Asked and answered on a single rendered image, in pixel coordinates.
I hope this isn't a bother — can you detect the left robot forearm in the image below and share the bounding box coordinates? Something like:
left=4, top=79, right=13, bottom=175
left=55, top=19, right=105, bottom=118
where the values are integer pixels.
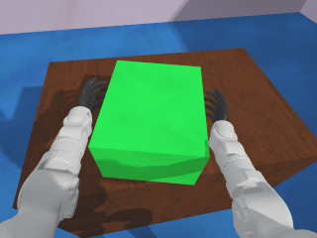
left=17, top=106, right=92, bottom=212

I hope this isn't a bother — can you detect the carton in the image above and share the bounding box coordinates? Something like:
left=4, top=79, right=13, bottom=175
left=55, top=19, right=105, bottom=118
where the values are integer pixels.
left=88, top=60, right=210, bottom=185

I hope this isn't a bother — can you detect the left robot upper arm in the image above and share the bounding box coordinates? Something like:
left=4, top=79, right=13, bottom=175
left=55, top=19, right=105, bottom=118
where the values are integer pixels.
left=0, top=170, right=79, bottom=238

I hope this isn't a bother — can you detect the right robot upper arm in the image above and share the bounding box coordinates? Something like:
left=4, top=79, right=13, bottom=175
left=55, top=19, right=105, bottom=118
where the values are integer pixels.
left=232, top=191, right=317, bottom=238

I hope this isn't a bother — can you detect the pedestal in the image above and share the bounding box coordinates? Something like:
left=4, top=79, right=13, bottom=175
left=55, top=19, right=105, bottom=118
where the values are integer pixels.
left=12, top=48, right=317, bottom=238

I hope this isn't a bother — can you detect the right robot forearm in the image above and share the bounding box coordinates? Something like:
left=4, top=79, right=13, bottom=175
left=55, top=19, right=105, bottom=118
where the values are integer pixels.
left=208, top=120, right=293, bottom=227

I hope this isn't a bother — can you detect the right robot hand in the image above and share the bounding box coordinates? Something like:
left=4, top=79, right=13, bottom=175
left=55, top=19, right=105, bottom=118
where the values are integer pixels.
left=204, top=89, right=229, bottom=124

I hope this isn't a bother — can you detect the left robot hand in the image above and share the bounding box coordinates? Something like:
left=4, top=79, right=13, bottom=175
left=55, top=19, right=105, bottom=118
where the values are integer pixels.
left=76, top=76, right=108, bottom=114

